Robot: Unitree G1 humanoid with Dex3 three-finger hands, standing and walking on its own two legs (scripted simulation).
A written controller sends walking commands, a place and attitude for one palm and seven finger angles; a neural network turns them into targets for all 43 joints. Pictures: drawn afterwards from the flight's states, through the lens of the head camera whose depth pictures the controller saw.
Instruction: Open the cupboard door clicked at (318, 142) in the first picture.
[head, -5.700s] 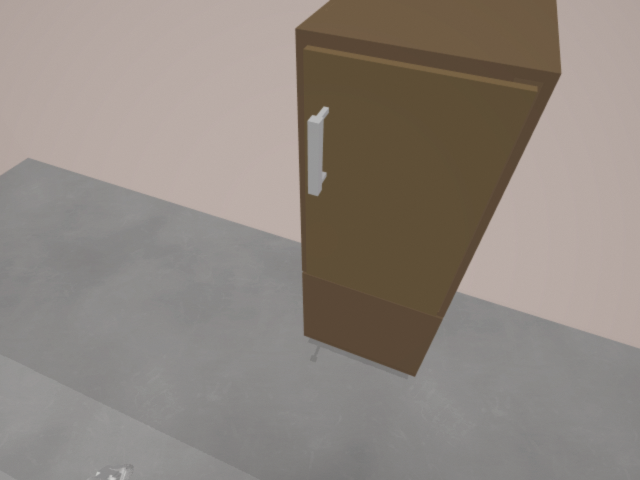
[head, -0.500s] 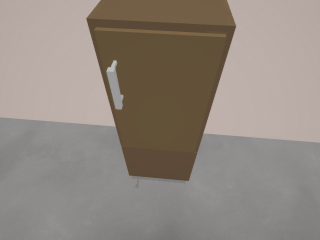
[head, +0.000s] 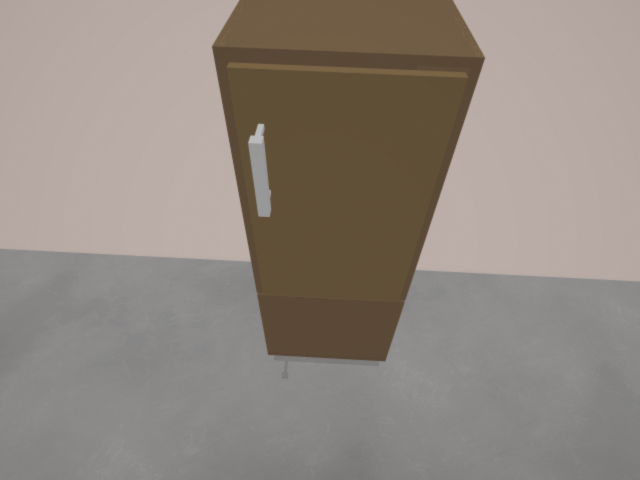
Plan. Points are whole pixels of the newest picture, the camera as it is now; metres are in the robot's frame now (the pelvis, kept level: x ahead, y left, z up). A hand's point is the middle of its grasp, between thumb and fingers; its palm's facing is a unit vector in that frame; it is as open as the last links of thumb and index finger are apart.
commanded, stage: come to a stop and stand still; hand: left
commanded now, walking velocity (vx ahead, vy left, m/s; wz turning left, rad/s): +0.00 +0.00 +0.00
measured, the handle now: (262, 172) +0.59 +0.14 +0.05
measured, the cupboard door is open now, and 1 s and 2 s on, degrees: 0 0 0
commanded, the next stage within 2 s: look again from close up in 1.98 s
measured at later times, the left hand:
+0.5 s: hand out of the picture -0.10 +0.12 -0.17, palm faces +0.08 -0.99 -0.15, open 7.4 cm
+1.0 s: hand out of the picture -0.09 +0.10 -0.17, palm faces +0.08 -0.99 -0.13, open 7.4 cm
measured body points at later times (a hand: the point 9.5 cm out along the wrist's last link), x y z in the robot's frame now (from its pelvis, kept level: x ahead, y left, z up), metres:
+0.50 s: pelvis -0.03 -0.01 +0.00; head -0.04 -0.02 +0.45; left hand -0.10 +0.18 -0.16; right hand -0.08 -0.22 -0.16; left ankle +0.04 +0.03 -0.74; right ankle -0.04 -0.12 -0.74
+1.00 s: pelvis -0.03 -0.03 +0.00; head -0.03 -0.04 +0.45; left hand -0.09 +0.15 -0.16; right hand -0.05 -0.23 -0.17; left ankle +0.04 +0.03 -0.74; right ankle -0.04 -0.12 -0.74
